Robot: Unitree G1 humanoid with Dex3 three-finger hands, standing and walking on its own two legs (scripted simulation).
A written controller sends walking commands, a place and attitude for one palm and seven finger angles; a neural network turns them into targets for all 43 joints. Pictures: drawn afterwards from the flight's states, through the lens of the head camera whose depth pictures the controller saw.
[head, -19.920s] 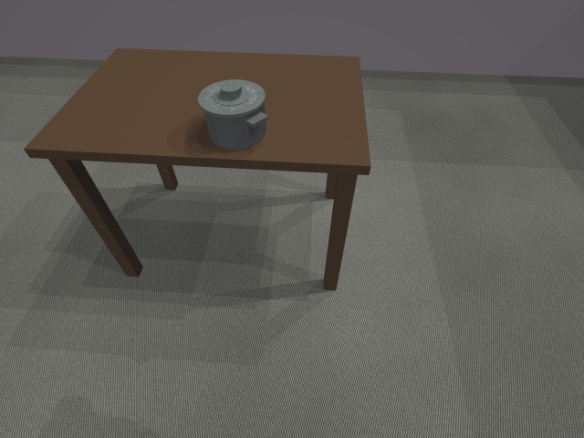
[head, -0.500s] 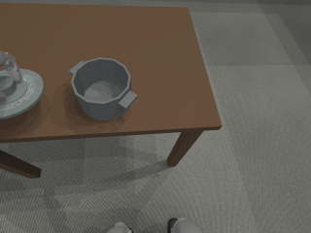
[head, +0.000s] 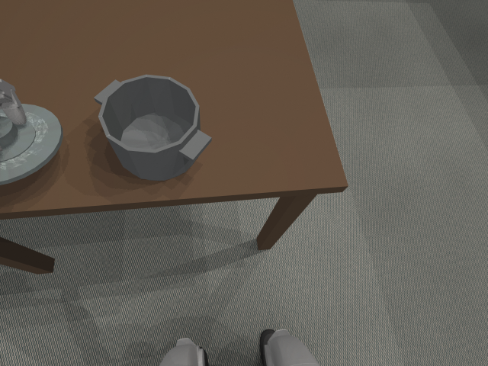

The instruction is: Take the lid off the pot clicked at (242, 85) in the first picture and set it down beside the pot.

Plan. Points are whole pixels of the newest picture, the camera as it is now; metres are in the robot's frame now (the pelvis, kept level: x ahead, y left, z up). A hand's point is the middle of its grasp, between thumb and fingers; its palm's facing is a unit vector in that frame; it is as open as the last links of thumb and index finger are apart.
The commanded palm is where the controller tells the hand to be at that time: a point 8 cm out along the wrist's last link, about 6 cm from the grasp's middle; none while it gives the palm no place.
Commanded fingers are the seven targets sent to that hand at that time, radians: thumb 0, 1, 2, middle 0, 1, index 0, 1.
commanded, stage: lower the lid onto the table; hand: left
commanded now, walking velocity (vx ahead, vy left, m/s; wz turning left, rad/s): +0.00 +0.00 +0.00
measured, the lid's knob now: out of the picture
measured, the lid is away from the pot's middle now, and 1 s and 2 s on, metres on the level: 0.24 0.25 0.25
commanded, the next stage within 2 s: open the fingers wide in 0.58 s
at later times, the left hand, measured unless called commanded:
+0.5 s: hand out of the picture +0.48 +0.36 +0.01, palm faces -0.51 -0.09 -0.86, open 8.2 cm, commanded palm +0.54 +0.36 +0.07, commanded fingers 0.00 0.59 1.03 -0.79 -1.06 -0.77 -1.04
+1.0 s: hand out of the picture +0.45 +0.36 +0.00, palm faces -0.49 -0.10 -0.87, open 8.2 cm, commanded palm +0.50 +0.34 +0.06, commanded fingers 0.00 0.40 0.74 -0.57 -1.04 -0.56 -1.03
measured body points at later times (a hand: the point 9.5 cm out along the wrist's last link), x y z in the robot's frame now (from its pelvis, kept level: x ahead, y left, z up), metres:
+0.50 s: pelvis +0.00 +0.01 -0.01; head +0.16 +0.05 +0.40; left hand +0.50 +0.36 +0.06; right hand -0.03 -0.27 -0.11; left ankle -0.02 +0.08 -0.70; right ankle +0.01 -0.17 -0.70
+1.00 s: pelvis -0.02 +0.02 -0.02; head +0.13 +0.05 +0.41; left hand +0.48 +0.36 +0.05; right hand -0.02 -0.26 -0.12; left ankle -0.02 +0.08 -0.70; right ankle +0.01 -0.17 -0.70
